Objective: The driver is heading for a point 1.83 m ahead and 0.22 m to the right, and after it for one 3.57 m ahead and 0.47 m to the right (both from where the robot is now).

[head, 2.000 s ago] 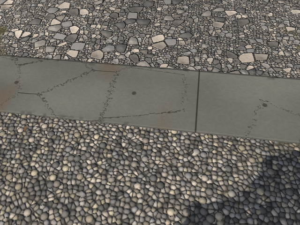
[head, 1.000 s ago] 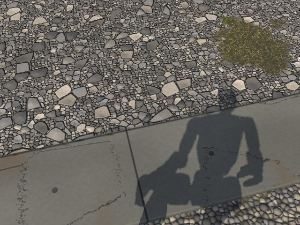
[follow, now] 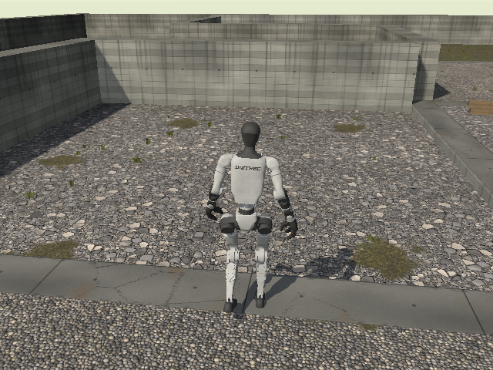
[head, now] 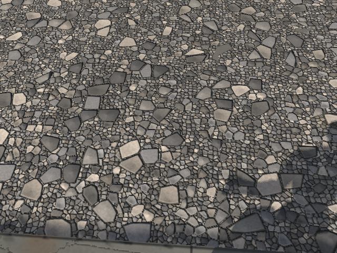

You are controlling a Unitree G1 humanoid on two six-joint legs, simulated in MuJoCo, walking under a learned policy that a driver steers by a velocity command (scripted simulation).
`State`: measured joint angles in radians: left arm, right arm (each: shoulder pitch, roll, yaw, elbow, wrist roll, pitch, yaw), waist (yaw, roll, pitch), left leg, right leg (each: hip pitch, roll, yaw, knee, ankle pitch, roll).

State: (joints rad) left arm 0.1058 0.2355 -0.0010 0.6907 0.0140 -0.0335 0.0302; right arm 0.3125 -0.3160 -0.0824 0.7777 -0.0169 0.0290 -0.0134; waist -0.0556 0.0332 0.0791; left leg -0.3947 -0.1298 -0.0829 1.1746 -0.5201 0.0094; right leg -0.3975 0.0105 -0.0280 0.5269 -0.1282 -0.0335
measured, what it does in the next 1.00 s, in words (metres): steps on the spot: left foot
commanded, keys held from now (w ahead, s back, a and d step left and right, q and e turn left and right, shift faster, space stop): no key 0.92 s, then w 0.08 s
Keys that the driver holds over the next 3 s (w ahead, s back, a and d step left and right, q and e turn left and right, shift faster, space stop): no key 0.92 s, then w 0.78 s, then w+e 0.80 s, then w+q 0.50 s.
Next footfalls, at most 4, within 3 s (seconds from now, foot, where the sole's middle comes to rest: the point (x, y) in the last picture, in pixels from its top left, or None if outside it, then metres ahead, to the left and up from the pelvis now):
0.30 left None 0.03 0.11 -0.77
1.66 left None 0.39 0.07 -0.77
2.26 right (200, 192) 0.76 -0.11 -0.91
2.70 left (175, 144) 1.04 -0.01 -0.91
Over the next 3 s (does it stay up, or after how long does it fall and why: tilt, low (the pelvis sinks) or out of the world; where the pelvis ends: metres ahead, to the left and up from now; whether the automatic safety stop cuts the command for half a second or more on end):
stays up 1.02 -0.07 -0.13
